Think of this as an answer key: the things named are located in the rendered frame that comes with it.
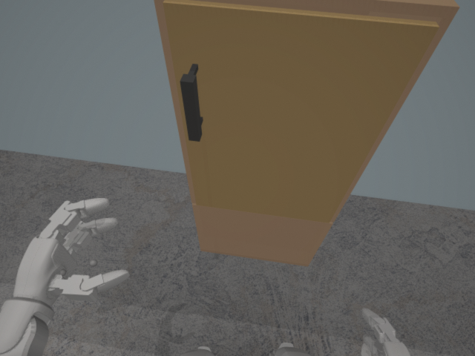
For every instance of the handle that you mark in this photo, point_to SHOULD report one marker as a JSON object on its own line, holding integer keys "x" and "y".
{"x": 188, "y": 84}

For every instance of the robot left forearm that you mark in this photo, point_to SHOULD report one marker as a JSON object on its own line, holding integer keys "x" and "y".
{"x": 24, "y": 327}

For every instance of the robot right hand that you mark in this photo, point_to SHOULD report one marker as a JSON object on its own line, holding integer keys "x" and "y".
{"x": 385, "y": 334}

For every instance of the robot left hand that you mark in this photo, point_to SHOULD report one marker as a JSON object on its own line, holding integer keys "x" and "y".
{"x": 38, "y": 275}

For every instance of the right robot shin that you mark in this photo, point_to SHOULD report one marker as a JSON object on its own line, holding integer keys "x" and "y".
{"x": 286, "y": 345}

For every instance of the cupboard door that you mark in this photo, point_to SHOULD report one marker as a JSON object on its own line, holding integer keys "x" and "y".
{"x": 292, "y": 100}

